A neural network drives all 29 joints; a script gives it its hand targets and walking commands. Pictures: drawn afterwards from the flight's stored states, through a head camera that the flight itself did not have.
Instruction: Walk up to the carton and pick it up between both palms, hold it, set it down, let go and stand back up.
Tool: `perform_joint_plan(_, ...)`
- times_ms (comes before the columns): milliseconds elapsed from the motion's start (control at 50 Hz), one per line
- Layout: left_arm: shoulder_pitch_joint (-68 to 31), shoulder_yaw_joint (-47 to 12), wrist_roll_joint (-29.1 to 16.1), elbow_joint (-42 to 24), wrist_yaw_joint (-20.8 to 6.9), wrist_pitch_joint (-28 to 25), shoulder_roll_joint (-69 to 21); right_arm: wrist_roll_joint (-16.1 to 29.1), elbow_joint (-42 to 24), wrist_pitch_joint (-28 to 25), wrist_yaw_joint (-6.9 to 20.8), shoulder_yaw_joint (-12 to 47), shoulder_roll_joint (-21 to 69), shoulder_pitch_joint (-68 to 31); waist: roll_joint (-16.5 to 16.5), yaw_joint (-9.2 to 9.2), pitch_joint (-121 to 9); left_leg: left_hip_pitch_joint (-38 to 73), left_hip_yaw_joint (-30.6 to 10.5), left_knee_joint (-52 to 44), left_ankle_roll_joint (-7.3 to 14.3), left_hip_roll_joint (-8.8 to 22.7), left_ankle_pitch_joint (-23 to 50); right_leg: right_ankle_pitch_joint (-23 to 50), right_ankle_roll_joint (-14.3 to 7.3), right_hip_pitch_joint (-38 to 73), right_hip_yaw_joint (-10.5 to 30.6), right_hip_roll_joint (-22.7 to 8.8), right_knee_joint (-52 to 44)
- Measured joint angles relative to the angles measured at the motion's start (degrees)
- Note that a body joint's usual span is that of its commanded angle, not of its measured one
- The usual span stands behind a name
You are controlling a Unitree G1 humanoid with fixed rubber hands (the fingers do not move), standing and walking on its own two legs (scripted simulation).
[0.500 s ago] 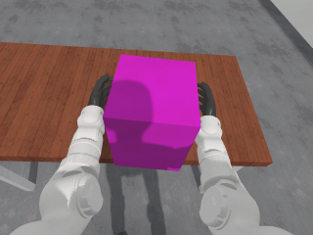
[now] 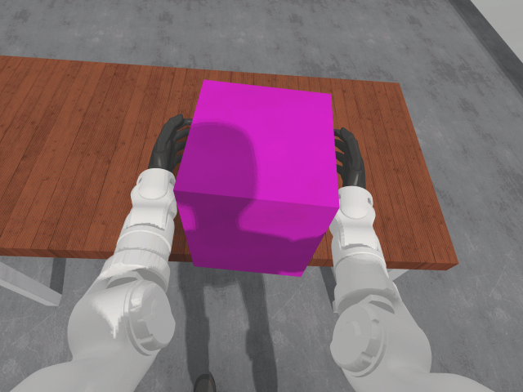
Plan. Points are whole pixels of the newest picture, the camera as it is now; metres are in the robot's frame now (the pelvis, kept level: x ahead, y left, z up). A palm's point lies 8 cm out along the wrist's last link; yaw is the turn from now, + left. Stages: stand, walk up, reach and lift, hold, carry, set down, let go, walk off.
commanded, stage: set down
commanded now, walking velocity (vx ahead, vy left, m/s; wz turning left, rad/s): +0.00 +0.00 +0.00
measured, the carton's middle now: (256, 187) +0.44 -0.01 +0.00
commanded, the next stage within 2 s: none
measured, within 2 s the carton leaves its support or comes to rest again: neither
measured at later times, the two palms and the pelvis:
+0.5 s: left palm (163, 167) +0.44 +0.14 +0.05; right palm (350, 182) +0.42 -0.15 +0.05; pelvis +0.00 +0.00 +0.00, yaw +0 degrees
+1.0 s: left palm (164, 171) +0.44 +0.14 +0.04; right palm (350, 184) +0.41 -0.15 +0.05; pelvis -0.01 +0.00 +0.00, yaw +0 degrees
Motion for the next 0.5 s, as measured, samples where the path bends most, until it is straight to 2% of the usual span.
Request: perform_joint_plan(500, -0.26, 4.01, 3.14, -3.05, -2.27, -0.89, -1.84, -2.94, -4.66, -0.35, 2.07, -2.62, 1.90, 0.18, -0.08, 0.97, 2.94, 1.54, 0.39, -0.92, -0.13, 0.16, 0.53, 0.23, -0.01, 0.99, 0.42, 0.11, -0.11)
